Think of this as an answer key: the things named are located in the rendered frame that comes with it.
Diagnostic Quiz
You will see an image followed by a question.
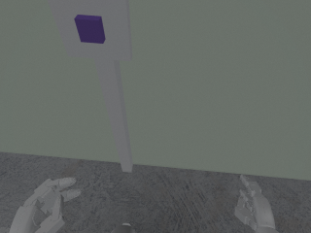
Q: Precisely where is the panel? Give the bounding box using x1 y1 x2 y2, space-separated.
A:
48 0 133 173

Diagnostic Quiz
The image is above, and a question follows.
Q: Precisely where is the right robot hand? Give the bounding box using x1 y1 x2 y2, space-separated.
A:
234 174 276 231

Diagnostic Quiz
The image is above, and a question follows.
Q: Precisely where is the button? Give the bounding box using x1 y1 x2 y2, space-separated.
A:
74 15 106 44

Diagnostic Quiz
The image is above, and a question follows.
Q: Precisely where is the left robot hand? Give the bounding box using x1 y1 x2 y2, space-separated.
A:
9 177 82 233

